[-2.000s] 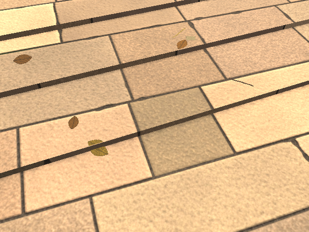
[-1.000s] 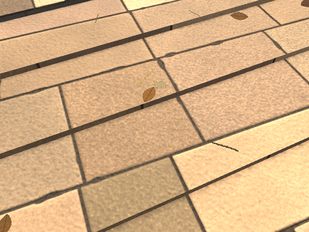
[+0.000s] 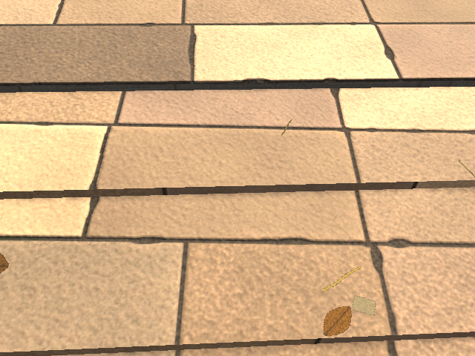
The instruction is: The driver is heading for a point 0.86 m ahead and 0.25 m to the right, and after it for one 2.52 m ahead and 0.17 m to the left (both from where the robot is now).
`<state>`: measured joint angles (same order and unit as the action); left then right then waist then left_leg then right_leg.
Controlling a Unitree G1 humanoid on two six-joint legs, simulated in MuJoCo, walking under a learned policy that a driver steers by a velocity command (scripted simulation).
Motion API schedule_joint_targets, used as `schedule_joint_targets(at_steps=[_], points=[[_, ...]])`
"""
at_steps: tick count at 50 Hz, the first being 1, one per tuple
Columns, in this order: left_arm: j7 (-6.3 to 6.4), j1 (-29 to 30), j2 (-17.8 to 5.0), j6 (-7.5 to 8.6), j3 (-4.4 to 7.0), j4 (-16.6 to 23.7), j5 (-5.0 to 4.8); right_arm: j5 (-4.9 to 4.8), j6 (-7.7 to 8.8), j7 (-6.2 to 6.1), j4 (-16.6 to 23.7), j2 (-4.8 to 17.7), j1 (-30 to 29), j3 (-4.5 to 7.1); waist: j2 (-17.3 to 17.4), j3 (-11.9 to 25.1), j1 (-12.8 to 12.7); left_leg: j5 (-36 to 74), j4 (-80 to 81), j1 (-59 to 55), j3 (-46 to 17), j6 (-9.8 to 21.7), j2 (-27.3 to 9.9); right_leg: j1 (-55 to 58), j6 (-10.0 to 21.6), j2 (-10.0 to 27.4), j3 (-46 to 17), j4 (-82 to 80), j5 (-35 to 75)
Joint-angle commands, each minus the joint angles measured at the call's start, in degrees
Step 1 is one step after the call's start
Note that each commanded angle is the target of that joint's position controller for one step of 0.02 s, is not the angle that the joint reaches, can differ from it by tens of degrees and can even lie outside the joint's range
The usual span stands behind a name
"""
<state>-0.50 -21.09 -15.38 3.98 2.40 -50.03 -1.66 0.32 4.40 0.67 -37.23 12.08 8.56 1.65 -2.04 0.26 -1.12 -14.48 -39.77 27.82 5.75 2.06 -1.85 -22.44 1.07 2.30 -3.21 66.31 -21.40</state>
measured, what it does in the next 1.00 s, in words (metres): climbs, turning right: right foot, then left foot 0.04 m higher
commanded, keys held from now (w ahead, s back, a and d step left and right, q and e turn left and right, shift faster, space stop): w+e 0.78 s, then w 0.22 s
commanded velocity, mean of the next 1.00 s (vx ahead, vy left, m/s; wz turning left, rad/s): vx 0.50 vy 0.00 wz -0.47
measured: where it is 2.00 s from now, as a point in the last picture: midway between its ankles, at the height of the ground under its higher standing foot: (346, 254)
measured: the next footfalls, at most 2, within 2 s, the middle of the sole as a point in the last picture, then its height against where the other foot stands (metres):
right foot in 0.44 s outside the picture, level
left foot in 0.90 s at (287, 277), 0.04 m higher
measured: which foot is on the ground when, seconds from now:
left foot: down 0.00-0.42, up 0.44-0.88, down 0.90-1.00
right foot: up 0.00-0.42, down 0.44-0.92, up 0.94-1.00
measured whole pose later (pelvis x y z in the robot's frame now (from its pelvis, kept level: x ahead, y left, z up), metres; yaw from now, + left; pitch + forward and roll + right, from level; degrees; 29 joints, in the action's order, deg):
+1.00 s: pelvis +0.53 -0.15 +0.04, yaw -31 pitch +2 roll +2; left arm 0.1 -18.8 -16.0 2.2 2.8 -41.3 -1.2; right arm 0.4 6.2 0.6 -40.4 14.2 7.9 3.0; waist -2.2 -0.4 0.2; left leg -10.6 -36.6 28.4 3.4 2.1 1.4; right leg -20.6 2.2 -3.4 -7.3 65.8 -23.3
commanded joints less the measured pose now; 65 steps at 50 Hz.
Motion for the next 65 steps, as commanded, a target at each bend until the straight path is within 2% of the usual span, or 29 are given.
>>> schedule_joint_targets(at_steps=[1,3,8,13,17,19,21,22,23,24,25,27,28,32,37,41,43,44,45,46,47,48,49,51,54,57,61,64,65], points=[[0.5,3.7,-5.4,-0.18,2.27,6.2,-0.12,-0.05,1.08,-0.03,-1.6,5.9,6.4,2.18,9.5,0.8,1.8,-8.2,28.1,-15.9,-21.8,8.5,-15.5,-19.4,1.1,5.2,-2.3,8.1,4.3],[0.8,1.6,-3.6,-1.98,2.2,5.3,-0.35,0.14,2.02,0.23,-2.5,4.9,3.3,2.31,9.9,-0.8,-0.5,-1.6,31.1,-11.3,-13.1,7.3,-13.7,-15.1,0.4,5.2,-2.4,6.1,7.8],[0.48,7.3,-2.3,-2.77,2.2,7.3,0.72,1.01,2.26,-1.5,-5.6,7.9,6.7,3.71,5.4,-1.7,0.3,8.7,32.9,-17.6,-2.9,8.7,-14.2,-20.8,-1.2,5.0,-2.7,-3.4,17.0],[-1.63,16.9,-1.4,-2.44,1.38,10.9,0.67,0.24,1.32,-2.23,-6.8,11.7,8.3,4.89,4.9,-4.4,3.5,10.1,33.4,-23.0,3.3,7.4,-15.6,-19.6,-0.6,5.0,2.1,-19.7,22.0],[-2.66,19.9,-2.6,-2.78,1.4,13.1,0.67,-1.16,-0.04,-1.79,-8.1,13.4,9.5,5.68,5.6,-5.8,4.7,13.7,29.9,-29.9,6.0,5.9,-16.9,-17.7,2.1,4.0,5.8,-25.8,15.1],[-2.74,17.4,-4.5,-2.87,2.36,13.5,0.73,-1.89,-0.78,-1.65,-8.2,15.2,8.5,6.12,7.2,-3.6,2.3,33.5,22.2,-31.6,7.7,4.6,-16.7,-11.3,4.2,0.6,9.1,-27.1,9.2],[-2.23,1.9,-9.3,-2.8,5.36,9.6,0.31,-2.64,-1.67,-1.55,-7.8,15.3,6.8,5.86,5.9,4.9,-6.1,47.1,0.8,-27.4,10.5,1.7,-12.8,10.1,7.6,-6.4,12.3,-33.0,11.9],[-1.08,-6.0,-15.1,-3.21,7.55,7.7,0.13,-1.19,-1.24,-1.73,-6.6,12.6,7.3,4.79,-0.8,8.5,-8.8,28.5,-17.1,-12.6,10.4,-1.8,-10.2,25.8,10.4,-0.9,0.8,-35.0,14.5],[-0.76,-3.0,-21.5,-2.58,7.93,8.8,0.34,0.93,0.43,-1.6,-3.0,4.0,11.3,2.26,-16.0,12.2,-0.8,-18.7,-36.7,11.4,3.1,-5.7,1.8,39.7,20.5,12.7,-33.2,-42.7,5.2],[-1.45,-4.0,-16.4,-1.32,6.48,10.7,0.62,-1.61,2.57,-1.17,-2.5,8.6,6.0,2.63,-7.2,19.0,-5.1,-18.9,-43.3,17.0,-9.9,-4.8,2.3,42.2,22.7,17.0,-45.3,-51.2,-0.5],[-1.64,-2.9,-12.9,-0.42,5.48,9.9,0.92,-3.52,3.56,-0.75,-1.3,10.4,1.7,3.06,-4.3,12.1,-5.4,-13.3,-42.9,22.4,-10.1,-3.1,-0.3,39.1,20.1,16.1,-37.6,-51.1,2.8],[-1.3,3.9,-8.6,-0.17,4.1,11.2,0.78,-0.83,4.25,-1.42,-2.0,10.0,0.7,2.9,0.0,5.6,-1.4,-5.0,-34.6,17.2,-10.1,-1.7,-4.7,24.0,16.3,11.3,-24.5,-49.8,12.4],[-1.0,6.3,-6.8,-0.15,3.34,12.5,1.51,-0.4,3.67,-1.31,-2.2,10.8,1.5,3.37,-0.4,4.6,0.6,-3.0,-32.3,13.3,-10.6,-1.6,-5.6,18.8,15.8,9.7,-21.2,-51.1,16.6],[0.34,4.9,-8.3,-0.04,3.46,12.9,1.41,0.57,1.36,-0.86,-1.2,8.4,1.2,2.95,-0.1,2.4,2.1,0.0,-29.2,14.5,-8.4,-4.3,-4.6,13.3,16.4,7.9,-16.2,-53.3,27.0],[1.41,1.3,-8.4,-1.34,3.24,12.6,1.1,0.58,1.35,-0.29,2.7,4.3,-10.5,0.88,-2.4,-0.9,-1.7,9.9,-8.8,11.3,-4.7,-5.5,-1.0,8.1,12.8,3.7,-11.3,-54.1,23.1],[1.48,-1.9,-8.7,-1.36,3.03,11.2,0.72,-0.84,2.46,0.68,3.5,7.1,-12.9,1.67,-5.2,0.0,-2.5,12.4,1.7,5.5,-4.0,-4.4,1.8,13.4,11.8,6.9,-14.3,-52.1,23.5],[1.43,-1.0,-8.5,-1.54,2.85,11.1,0.75,-0.67,3.03,0.86,2.6,9.3,-8.3,2.84,-7.8,1.5,0.5,10.3,5.9,-1.2,-2.8,-2.3,3.5,16.5,9.8,7.5,-14.8,-47.8,32.2],[1.57,0.1,-7.7,-1.46,2.54,11.5,0.78,-0.13,3.21,0.66,1.1,10.9,-2.9,3.84,-8.3,4.8,3.6,10.1,7.9,-9.1,-1.6,-0.5,4.7,16.7,8.1,5.3,-13.0,-42.0,41.7],[1.67,1.5,-5.7,-1.23,1.83,12.7,1.51,0.54,3.23,0.24,0.0,13.3,5.8,4.74,-7.0,11.1,7.7,10.9,7.0,-22.8,-7.4,3.1,-0.9,11.5,5.5,2.5,-10.4,-30.2,43.5],[2.01,-4.8,-2.3,-0.99,1.14,13.7,0.52,1.82,2.62,-0.02,-1.9,17.9,14.3,6.05,9.3,20.7,6.9,-4.1,11.7,-42.7,-32.6,12.5,-13.7,-7.3,1.0,-5.4,-5.1,-7.5,25.5],[1.41,-5.2,-3.1,-0.56,0.78,13.3,0.14,1.18,2.34,0.21,-3.0,15.2,16.7,5.5,21.4,22.1,7.3,-19.8,24.1,-44.3,-55.6,16.9,-20.1,-17.2,0.2,-8.4,-7.4,4.8,-8.1],[0.49,-2.3,-6.8,-0.27,1.96,13.2,-0.56,-0.24,2.15,-0.26,-2.4,11.3,11.7,4.22,14.4,12.3,6.6,-29.6,24.7,-36.9,-51.6,15.5,-20.3,-22.9,0.3,-5.0,-8.9,13.1,-6.3],[0.08,3.5,-7.3,-0.31,1.75,14.5,-0.1,-0.56,1.5,-0.83,-2.3,9.8,9.1,3.73,9.2,6.5,6.2,-25.6,24.3,-28.7,-42.4,13.5,-18.2,-23.2,0.9,-2.4,-5.5,13.1,-2.8],[-0.1,7.6,-6.0,-0.33,1.79,16.1,1.97,0.31,1.74,-0.67,-3.2,8.4,5.7,2.92,5.6,1.0,2.4,-13.0,26.6,-15.4,-31.4,10.7,-13.4,-18.0,2.0,1.8,-3.3,5.5,0.9],[-0.19,4.8,-3.1,-0.47,0.93,15.1,1.33,-0.67,1.8,-0.27,-3.6,8.3,4.4,2.63,7.0,0.2,-0.5,-5.4,29.6,-9.5,-23.4,11.6,-9.4,-13.4,1.2,2.6,-0.8,-1.5,3.6],[-0.19,9.6,-0.8,0.4,-0.49,15.9,1.94,-1.52,0.74,-0.66,-3.7,11.6,4.1,3.72,7.0,0.4,0.6,3.1,30.5,-4.7,-15.6,11.4,-6.5,-3.8,-0.6,0.9,2.7,-20.3,7.2],[-0.6,13.9,-3.9,1.3,0.42,16.9,0.83,-2.38,0.24,-0.51,-4.5,14.0,8.2,4.46,7.8,2.2,2.4,0.8,26.7,-9.0,-18.7,10.4,-9.2,1.3,-1.9,-0.9,1.8,-31.4,14.8],[-0.08,10.2,-5.2,1.62,1.8,16.0,1.56,-1.64,-1.25,-0.79,-4.9,11.3,9.6,3.6,6.9,2.3,-0.2,2.9,17.0,-8.0,-18.8,5.7,-5.1,11.3,-0.8,-2.2,3.0,-40.2,16.7],[0.53,6.3,-7.7,1.66,2.7,16.0,2.38,-1.15,-1.32,-0.95,-4.1,8.2,9.0,2.74,4.7,4.8,-2.1,-0.1,7.7,-4.4,-16.4,2.5,-1.0,18.2,1.3,4.0,-2.5,-41.9,18.8]])
Keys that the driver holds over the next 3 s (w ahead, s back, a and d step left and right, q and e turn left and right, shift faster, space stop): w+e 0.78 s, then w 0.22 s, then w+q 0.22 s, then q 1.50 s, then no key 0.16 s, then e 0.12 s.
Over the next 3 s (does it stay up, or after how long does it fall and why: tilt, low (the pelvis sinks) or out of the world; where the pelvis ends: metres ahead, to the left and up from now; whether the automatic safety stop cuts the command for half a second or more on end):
stays up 0.73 -0.24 0.06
